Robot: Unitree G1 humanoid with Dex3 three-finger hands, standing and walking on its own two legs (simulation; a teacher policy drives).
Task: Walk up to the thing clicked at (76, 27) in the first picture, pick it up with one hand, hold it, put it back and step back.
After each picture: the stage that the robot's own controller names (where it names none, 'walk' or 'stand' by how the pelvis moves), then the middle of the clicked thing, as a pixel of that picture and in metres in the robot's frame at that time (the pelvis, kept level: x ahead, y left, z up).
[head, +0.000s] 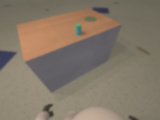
stand; (78, 29) +0.85 +0.18 +0.06
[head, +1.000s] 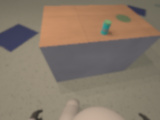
walk; (105, 27) +0.77 -0.03 +0.09
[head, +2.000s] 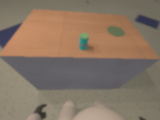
walk; (83, 41) +0.54 +0.10 +0.10
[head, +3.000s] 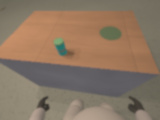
walk; (60, 47) +0.46 +0.24 +0.10
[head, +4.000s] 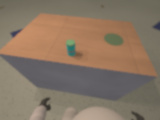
stand; (71, 48) +0.49 +0.18 +0.08
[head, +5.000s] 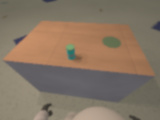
stand; (70, 52) +0.49 +0.18 +0.06
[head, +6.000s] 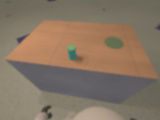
stand; (72, 52) +0.49 +0.17 +0.06
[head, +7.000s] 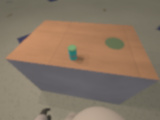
stand; (72, 52) +0.49 +0.17 +0.06
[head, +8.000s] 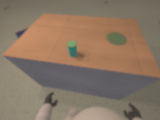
rise first; (72, 49) +0.49 +0.17 +0.06
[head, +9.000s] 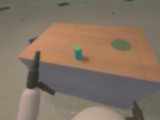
go down; (78, 53) +0.50 +0.16 +0.06
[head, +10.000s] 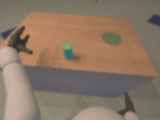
go down; (68, 51) +0.47 +0.15 +0.07
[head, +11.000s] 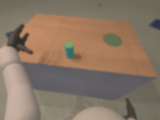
approach; (69, 50) +0.48 +0.16 +0.08
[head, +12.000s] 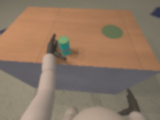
close in; (64, 46) +0.48 +0.16 +0.11
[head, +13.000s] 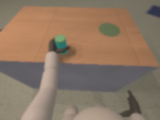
lift; (61, 45) +0.49 +0.17 +0.11
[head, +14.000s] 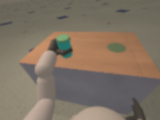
lift; (65, 46) +0.33 +0.16 +0.29
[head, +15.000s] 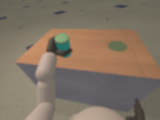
hold; (64, 46) +0.33 +0.17 +0.28
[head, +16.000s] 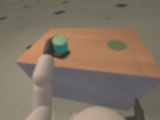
hold; (61, 48) +0.32 +0.17 +0.28
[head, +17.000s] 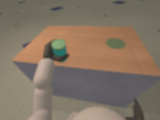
hold; (60, 51) +0.33 +0.18 +0.24
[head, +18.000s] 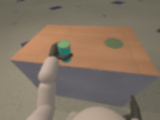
crouch; (65, 52) +0.35 +0.17 +0.22
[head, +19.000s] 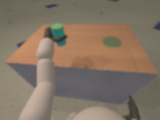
crouch; (59, 35) +0.45 +0.19 +0.27
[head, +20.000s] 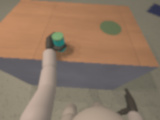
lower; (59, 42) +0.49 +0.18 +0.11
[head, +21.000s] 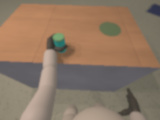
lower; (60, 43) +0.49 +0.18 +0.11
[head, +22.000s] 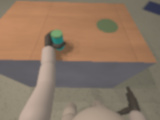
lower; (58, 40) +0.51 +0.18 +0.12
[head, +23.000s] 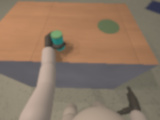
lower; (58, 41) +0.50 +0.18 +0.11
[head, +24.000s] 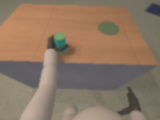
loosen; (61, 43) +0.49 +0.17 +0.11
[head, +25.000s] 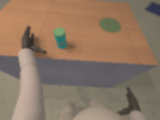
rise; (60, 39) +0.50 +0.17 +0.12
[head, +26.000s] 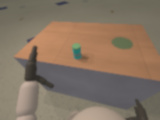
sink last; (76, 51) +0.49 +0.16 +0.09
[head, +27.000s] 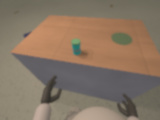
stand; (76, 47) +0.51 +0.16 +0.09
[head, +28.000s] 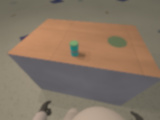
stand; (74, 48) +0.51 +0.16 +0.09
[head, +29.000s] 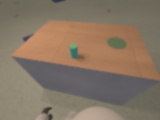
stand; (73, 51) +0.51 +0.17 +0.06
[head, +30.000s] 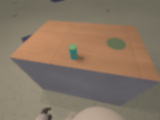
stand; (73, 52) +0.50 +0.17 +0.06
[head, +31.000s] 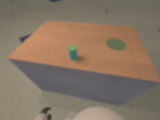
stand; (73, 52) +0.49 +0.17 +0.06
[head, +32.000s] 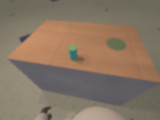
stand; (73, 53) +0.49 +0.17 +0.06
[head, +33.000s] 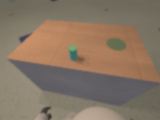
walk; (73, 53) +0.48 +0.17 +0.06
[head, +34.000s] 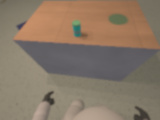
walk; (76, 29) +0.66 +0.17 +0.08
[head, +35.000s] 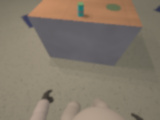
walk; (80, 9) +0.99 +0.17 +0.09
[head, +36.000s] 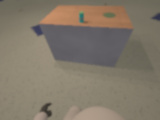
stand; (81, 17) +1.11 +0.19 +0.08
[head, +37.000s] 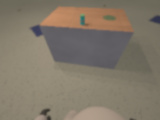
stand; (82, 19) +1.10 +0.16 +0.06
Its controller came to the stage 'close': yes
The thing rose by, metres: 0.22
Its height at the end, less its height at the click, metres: +0.00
